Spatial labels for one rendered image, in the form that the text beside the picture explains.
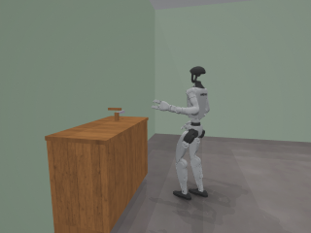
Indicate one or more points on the robot left shin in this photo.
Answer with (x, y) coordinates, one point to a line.
(182, 175)

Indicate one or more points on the robot left hand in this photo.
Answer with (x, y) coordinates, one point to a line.
(164, 106)

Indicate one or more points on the robot left upper arm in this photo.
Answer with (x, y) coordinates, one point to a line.
(191, 93)

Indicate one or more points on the right robot foot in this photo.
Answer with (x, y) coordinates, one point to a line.
(195, 191)

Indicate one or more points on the robot left forearm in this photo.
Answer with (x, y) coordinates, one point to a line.
(183, 111)

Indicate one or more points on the robot right upper arm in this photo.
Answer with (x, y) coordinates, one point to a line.
(207, 106)

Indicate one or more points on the counter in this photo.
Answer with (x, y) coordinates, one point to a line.
(95, 169)

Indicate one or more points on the robot right hand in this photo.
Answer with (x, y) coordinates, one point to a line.
(186, 126)

